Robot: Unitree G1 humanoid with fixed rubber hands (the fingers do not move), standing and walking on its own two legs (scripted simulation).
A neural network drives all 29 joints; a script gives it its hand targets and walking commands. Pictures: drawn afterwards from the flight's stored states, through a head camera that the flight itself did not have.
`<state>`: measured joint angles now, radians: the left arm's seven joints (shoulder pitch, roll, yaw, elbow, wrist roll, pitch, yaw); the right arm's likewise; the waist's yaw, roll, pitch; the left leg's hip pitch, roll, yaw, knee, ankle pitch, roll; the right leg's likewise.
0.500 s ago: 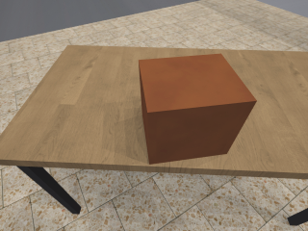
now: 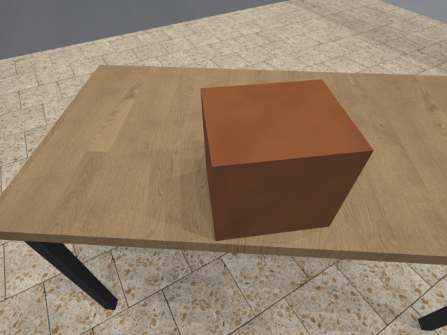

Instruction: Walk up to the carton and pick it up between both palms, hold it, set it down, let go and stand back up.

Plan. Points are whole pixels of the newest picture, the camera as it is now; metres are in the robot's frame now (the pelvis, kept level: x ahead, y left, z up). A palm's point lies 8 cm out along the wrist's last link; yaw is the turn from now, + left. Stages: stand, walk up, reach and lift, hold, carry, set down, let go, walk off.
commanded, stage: stand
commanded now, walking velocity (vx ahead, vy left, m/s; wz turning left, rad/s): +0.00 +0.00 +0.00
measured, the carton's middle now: (268, 161) +0.43 -0.07 +0.07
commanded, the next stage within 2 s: none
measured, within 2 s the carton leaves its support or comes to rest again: neither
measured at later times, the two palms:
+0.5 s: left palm out of the picture +0.00 +0.24 -0.13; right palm out of the picture +0.01 -0.26 -0.12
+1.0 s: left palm out of the picture +0.00 +0.23 -0.14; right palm out of the picture +0.00 -0.26 -0.13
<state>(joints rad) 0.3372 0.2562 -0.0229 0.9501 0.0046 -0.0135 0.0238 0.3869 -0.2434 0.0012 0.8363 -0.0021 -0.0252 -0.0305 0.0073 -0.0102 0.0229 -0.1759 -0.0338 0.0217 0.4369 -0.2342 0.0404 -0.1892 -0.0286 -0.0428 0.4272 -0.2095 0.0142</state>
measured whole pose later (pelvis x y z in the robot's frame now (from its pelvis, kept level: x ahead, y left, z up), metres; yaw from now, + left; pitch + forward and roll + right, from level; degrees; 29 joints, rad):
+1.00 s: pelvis +0.00 -0.01 +0.00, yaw +0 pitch -2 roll +0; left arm 0.34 0.22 -0.02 1.02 0.00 -0.01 0.04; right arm 0.37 -0.21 0.01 0.96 0.00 -0.02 -0.04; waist 0.01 0.00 0.03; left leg -0.16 -0.02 0.02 0.41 -0.23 0.02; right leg -0.17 -0.01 -0.05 0.41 -0.21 0.00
